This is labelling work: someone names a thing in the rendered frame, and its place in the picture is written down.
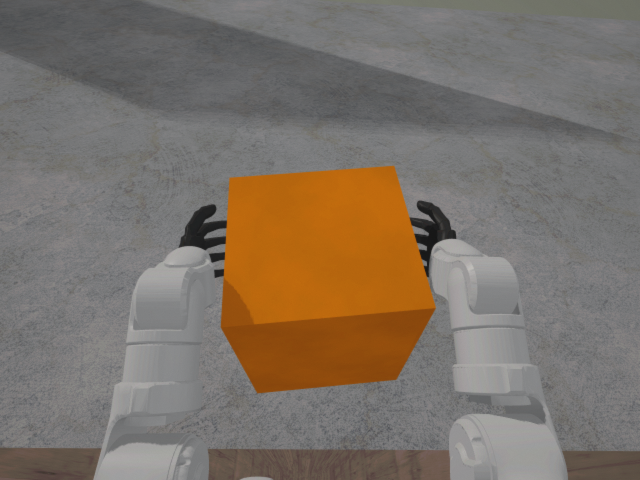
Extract robot right forearm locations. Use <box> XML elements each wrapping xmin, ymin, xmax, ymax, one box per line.
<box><xmin>429</xmin><ymin>239</ymin><xmax>568</xmax><ymax>480</ymax></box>

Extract robot left hand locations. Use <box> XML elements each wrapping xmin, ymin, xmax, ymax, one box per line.
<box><xmin>179</xmin><ymin>204</ymin><xmax>227</xmax><ymax>278</ymax></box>

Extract robot left upper arm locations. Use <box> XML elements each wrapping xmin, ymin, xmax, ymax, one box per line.
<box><xmin>96</xmin><ymin>433</ymin><xmax>209</xmax><ymax>480</ymax></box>

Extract robot right upper arm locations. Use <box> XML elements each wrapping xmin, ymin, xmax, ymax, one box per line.
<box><xmin>449</xmin><ymin>414</ymin><xmax>567</xmax><ymax>480</ymax></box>

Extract carton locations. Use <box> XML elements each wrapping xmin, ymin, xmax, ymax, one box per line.
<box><xmin>221</xmin><ymin>166</ymin><xmax>436</xmax><ymax>393</ymax></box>

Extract robot right hand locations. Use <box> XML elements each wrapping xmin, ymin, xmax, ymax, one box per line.
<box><xmin>409</xmin><ymin>201</ymin><xmax>456</xmax><ymax>277</ymax></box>

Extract robot left forearm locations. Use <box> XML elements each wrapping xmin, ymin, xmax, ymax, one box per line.
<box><xmin>93</xmin><ymin>246</ymin><xmax>216</xmax><ymax>480</ymax></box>

